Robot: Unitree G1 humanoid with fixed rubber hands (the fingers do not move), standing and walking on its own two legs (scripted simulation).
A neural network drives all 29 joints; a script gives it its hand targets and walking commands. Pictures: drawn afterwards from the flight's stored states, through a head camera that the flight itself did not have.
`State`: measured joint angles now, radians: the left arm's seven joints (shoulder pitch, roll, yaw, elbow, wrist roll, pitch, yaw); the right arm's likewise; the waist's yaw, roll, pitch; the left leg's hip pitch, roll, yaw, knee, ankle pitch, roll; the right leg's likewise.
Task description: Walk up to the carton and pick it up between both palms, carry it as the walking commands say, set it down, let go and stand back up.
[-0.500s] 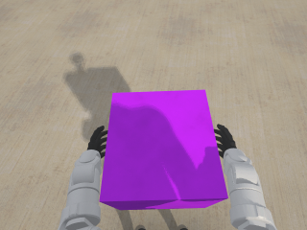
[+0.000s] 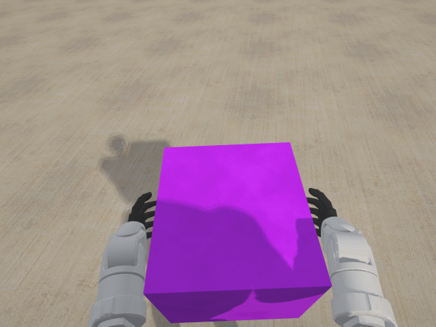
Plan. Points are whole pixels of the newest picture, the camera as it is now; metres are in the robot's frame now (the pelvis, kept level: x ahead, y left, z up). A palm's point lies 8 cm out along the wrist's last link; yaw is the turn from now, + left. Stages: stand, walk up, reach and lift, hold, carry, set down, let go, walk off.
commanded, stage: reach and lift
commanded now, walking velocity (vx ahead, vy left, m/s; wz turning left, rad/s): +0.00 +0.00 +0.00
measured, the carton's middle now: (230, 232) +0.33 +0.01 -0.03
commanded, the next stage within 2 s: hold in 1.00 s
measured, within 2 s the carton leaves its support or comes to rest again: neither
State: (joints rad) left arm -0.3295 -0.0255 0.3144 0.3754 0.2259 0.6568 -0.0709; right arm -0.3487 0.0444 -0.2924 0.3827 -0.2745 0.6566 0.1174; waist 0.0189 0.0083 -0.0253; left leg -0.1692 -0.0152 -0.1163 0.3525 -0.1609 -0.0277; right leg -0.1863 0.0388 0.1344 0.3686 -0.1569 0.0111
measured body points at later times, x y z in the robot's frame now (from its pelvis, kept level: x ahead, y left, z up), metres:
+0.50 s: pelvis +0.02 +0.02 +0.00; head -0.01 +0.02 +0.45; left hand +0.31 +0.20 +0.03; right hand +0.30 -0.17 +0.03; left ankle +0.02 +0.14 -0.75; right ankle +0.03 -0.13 -0.75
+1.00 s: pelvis +0.01 +0.00 +0.00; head -0.01 +0.00 +0.45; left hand +0.29 +0.21 +0.03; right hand +0.30 -0.17 +0.03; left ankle +0.02 +0.14 -0.75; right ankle +0.03 -0.12 -0.75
